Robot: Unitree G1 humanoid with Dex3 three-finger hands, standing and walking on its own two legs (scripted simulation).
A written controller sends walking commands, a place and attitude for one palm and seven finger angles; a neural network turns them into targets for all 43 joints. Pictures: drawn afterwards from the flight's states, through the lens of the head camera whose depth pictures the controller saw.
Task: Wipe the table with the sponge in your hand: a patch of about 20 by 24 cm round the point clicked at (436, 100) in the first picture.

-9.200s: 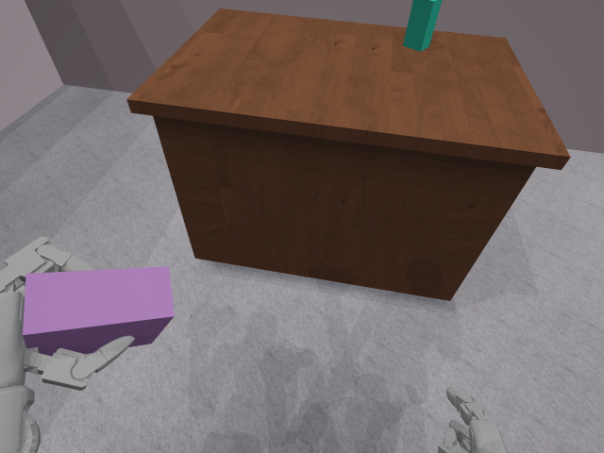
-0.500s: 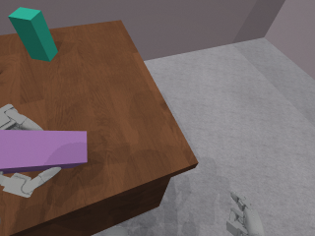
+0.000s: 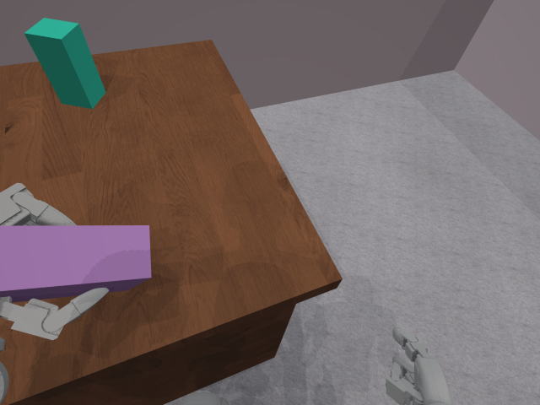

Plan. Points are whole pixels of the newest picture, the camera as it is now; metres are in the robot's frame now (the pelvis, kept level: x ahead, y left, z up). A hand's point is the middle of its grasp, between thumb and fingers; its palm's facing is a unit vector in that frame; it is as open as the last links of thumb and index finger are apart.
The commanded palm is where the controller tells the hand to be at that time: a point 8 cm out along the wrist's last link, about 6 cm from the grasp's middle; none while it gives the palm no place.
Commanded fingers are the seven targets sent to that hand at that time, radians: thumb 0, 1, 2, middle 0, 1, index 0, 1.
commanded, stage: shuffle to correct the standing spot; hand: left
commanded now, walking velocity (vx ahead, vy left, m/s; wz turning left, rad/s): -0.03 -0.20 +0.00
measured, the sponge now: (98, 263) +0.23 +0.21 +0.15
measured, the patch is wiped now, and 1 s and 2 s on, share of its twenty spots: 0.00 0.00 0.00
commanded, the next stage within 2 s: none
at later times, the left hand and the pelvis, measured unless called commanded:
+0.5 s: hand (57, 254) +0.23 +0.24 +0.16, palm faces +0.31 -0.85 -0.43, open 9.5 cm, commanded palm +0.17 +0.28 +0.19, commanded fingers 0.00 0.10 1.30 -1.20 -1.60 -1.20 -1.60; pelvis +0.01 +0.00 +0.00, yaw +0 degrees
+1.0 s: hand (52, 260) +0.22 +0.24 +0.16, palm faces +0.33 -0.85 -0.41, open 9.5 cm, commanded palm +0.16 +0.28 +0.19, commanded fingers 0.00 0.10 1.30 -1.20 -1.60 -1.20 -1.60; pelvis +0.00 +0.00 +0.00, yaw +0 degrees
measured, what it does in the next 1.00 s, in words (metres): stands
